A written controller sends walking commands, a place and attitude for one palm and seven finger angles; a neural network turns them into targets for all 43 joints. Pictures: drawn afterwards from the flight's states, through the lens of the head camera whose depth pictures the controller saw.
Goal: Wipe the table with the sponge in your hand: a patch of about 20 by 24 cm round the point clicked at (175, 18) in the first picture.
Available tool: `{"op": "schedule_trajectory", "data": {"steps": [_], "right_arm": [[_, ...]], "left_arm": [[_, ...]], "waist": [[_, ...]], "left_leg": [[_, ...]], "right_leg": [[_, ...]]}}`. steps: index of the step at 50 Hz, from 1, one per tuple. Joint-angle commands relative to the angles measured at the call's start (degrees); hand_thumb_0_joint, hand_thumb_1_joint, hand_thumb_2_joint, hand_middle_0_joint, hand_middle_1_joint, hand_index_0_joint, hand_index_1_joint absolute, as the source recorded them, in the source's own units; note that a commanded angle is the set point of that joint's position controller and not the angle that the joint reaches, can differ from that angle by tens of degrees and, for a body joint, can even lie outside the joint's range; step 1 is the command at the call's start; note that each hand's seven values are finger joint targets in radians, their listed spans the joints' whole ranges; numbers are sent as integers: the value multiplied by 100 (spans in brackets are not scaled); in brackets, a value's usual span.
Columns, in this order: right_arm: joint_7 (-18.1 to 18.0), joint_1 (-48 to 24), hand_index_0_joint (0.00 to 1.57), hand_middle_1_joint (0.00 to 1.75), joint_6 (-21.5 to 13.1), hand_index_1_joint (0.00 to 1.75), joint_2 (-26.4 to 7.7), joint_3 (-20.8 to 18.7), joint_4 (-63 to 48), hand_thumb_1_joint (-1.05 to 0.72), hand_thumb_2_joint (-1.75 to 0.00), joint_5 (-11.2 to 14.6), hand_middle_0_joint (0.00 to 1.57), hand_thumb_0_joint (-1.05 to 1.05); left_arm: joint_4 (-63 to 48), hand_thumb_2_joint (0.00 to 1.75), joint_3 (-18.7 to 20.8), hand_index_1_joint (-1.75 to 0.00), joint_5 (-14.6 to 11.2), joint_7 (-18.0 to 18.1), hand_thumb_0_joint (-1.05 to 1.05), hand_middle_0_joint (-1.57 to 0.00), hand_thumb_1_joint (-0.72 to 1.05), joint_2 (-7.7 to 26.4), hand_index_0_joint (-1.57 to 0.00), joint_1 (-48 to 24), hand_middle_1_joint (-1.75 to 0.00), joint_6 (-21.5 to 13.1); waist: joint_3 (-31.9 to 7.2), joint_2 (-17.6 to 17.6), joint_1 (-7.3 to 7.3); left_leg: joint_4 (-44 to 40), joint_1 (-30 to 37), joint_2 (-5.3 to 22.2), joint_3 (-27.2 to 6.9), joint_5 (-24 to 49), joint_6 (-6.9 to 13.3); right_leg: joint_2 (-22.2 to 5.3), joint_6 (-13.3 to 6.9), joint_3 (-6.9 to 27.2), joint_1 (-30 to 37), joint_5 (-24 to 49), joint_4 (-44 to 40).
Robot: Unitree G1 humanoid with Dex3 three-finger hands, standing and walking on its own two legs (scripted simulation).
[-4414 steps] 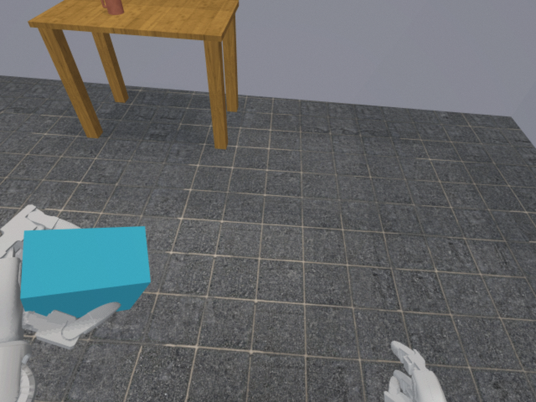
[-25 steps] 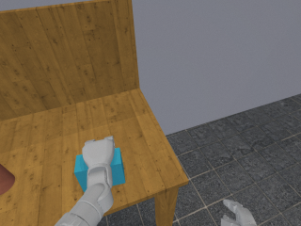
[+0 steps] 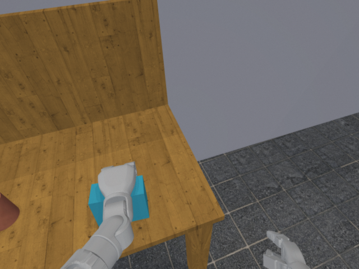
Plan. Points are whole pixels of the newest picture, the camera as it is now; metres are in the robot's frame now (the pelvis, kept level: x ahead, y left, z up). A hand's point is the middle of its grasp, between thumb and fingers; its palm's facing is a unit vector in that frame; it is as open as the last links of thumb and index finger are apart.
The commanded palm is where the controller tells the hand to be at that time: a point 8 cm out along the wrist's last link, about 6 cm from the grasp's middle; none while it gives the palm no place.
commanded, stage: slide across to the third lane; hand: left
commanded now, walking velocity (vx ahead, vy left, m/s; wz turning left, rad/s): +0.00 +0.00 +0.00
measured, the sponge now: (122, 205) +0.29 +0.20 -0.06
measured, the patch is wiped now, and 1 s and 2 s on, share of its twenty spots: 0.80 0.85 0.90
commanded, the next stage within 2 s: wipe forward along the third lane in 1.16 s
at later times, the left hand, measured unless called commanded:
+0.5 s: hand (136, 186) +0.32 +0.16 +0.00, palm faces -0.07 -0.02 -1.00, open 10.5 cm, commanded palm +0.29 +0.11 +0.04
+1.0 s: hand (147, 184) +0.33 +0.13 -0.01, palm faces -0.09 -0.01 -1.00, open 10.5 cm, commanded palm +0.30 +0.10 +0.04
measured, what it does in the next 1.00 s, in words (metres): stands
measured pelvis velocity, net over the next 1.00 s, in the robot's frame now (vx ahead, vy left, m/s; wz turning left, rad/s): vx -0.02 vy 0.00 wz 0.01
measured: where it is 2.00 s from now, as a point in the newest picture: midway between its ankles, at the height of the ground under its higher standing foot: outside the picture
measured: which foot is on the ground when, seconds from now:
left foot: down 0.00-1.00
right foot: down 0.00-1.00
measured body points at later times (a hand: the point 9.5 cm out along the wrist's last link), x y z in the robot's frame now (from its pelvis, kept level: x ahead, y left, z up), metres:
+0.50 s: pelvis -0.01 +0.01 +0.00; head -0.02 -0.02 +0.45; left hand +0.32 +0.16 +0.05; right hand +0.21 -0.19 -0.11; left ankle +0.03 +0.12 -0.72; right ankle -0.01 -0.08 -0.72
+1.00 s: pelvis -0.02 +0.00 +0.00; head -0.03 -0.02 +0.45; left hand +0.33 +0.13 +0.05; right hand +0.15 -0.23 -0.12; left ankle +0.03 +0.12 -0.72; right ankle -0.01 -0.08 -0.72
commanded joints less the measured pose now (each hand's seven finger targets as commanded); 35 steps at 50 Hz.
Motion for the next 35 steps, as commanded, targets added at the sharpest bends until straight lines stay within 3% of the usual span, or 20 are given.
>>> {"op": "schedule_trajectory", "data": {"steps": [1,5,6,7,9,11,13,16,19,21,23,26,28,30,31,33,35], "right_arm": [[5,-1089,20,30,-300,30,-570,-211,-897,-90,-90,-7,20,0],[68,-1125,20,30,-312,30,-516,-214,-882,-90,-90,13,20,0],[91,-1152,20,30,-310,30,-520,-213,-912,-90,-90,15,20,0],[97,-1142,20,30,-305,30,-511,-206,-871,-90,-90,19,20,0],[127,-1158,20,30,-318,30,-501,-203,-848,-90,-90,27,20,0],[126,-1178,20,30,-319,30,-517,-207,-792,-90,-90,26,20,0],[139,-1143,20,30,-331,30,-489,-204,-742,-90,-90,38,20,0],[162,-1168,20,30,-335,30,-481,-211,-656,-90,-90,26,20,0],[208,-1115,20,30,-329,30,-457,-220,-596,-90,-90,13,20,0],[224,-1116,20,30,-318,30,-469,-235,-561,-90,-90,-13,20,0],[258,-1084,20,30,-293,30,-451,-238,-541,-90,-90,-7,20,0],[272,-1111,20,30,-263,30,-458,-236,-483,-90,-90,-27,20,0],[299,-1103,20,30,-248,30,-427,-235,-468,-90,-90,-9,20,0],[327,-1076,20,30,-255,30,-413,-253,-417,-90,-90,-27,20,0],[325,-1095,20,30,-244,30,-437,-262,-410,-90,-90,-45,20,0],[335,-1061,20,30,-217,30,-419,-255,-412,-90,-90,-29,20,0],[310,-1058,20,30,-212,30,-433,-250,-376,-90,-90,-36,20,0]], "left_arm": [[-891,130,-165,-160,-155,-75,0,-120,10,-281,-120,-1240,-160,-269],[-1004,130,-557,-160,-162,-78,0,-120,10,-632,-120,-1333,-160,-312],[-1034,130,-542,-160,-199,-92,0,-120,10,-626,-120,-1325,-160,-299],[-987,130,-688,-160,-186,-82,0,-120,10,-738,-120,-1526,-160,-318],[-865,130,-751,-160,-218,-63,0,-120,10,-845,-120,-1583,-160,-314],[-773,130,-618,-160,-266,-27,0,-120,10,-735,-120,-1868,-160,-299],[-603,130,-777,-160,-278,27,0,-120,10,-967,-120,-2138,-160,-308],[-338,130,-728,-160,-281,99,0,-120,10,-1005,-120,-2418,-160,-308],[-67,130,-851,-160,-305,210,0,-120,10,-1206,-120,-2692,-160,-306],[69,130,-645,-160,-363,269,0,-120,10,-1091,-120,-2661,-160,-282],[180,130,-832,-160,-381,338,0,-120,10,-1331,-120,-2805,-160,-257],[425,130,-647,-160,-411,411,0,-120,10,-1214,-120,-2936,-160,-168],[557,130,-892,-160,-383,463,0,-120,10,-1491,-120,-3199,-160,-135],[754,130,-894,-160,-388,526,0,-120,10,-1548,-120,-3293,-160,-103],[759,130,-698,-160,-445,536,0,-120,10,-1403,-120,-3221,-160,-90],[872,130,-805,-160,-449,596,0,-120,10,-1528,-120,-3359,-160,-54],[1034,130,-632,-160,-482,643,0,-120,10,-1346,-120,-3459,-160,-18]], "waist": [[-950,-933,-203],[-856,-806,-269],[-868,-806,-222],[-764,-846,-318],[-739,-836,-275],[-763,-868,-255],[-736,-890,-310],[-822,-870,-280],[-832,-858,-344],[-1002,-928,-238],[-961,-986,-339],[-983,-996,-263],[-849,-893,-373],[-931,-769,-361],[-1040,-822,-263],[-1031,-856,-346],[-989,-932,-349]], "left_leg": [[-279,732,-108,-75,829,264],[-282,929,-67,-94,965,272],[-336,894,-67,-146,934,262],[-337,948,-38,-143,867,269],[-369,935,-40,-162,799,263],[-420,932,-41,-187,729,252],[-413,953,-38,-204,642,255],[-416,939,-30,-253,649,235],[-348,932,-37,-233,614,238],[-362,870,-38,-244,659,217],[-309,878,-34,-218,677,231],[-359,767,-31,-229,584,207],[-345,759,-34,-222,435,214],[-316,768,-40,-206,422,212],[-355,723,-36,-220,462,201],[-340,715,-30,-185,394,207],[-366,625,-53,-130,245,210]], "right_leg": [[-117,-43,517,336,1786,-717],[-122,-46,383,229,1821,-685],[-91,-67,381,238,1703,-703],[-99,-47,323,131,1596,-699],[-88,-57,269,83,1439,-698],[-69,-60,279,94,1319,-740],[-79,-45,189,-14,1166,-702],[-54,-72,189,-68,1147,-676],[-74,-47,125,-137,1122,-627],[-52,-68,159,-27,1194,-633],[-84,-34,120,-62,1238,-608],[-58,-56,151,-56,1139,-645],[-80,-37,103,-212,953,-616],[-76,-49,91,-256,918,-591],[-42,-73,123,-157,992,-616],[-73,-41,96,-181,898,-595],[-86,-15,149,-157,748,-703]]}}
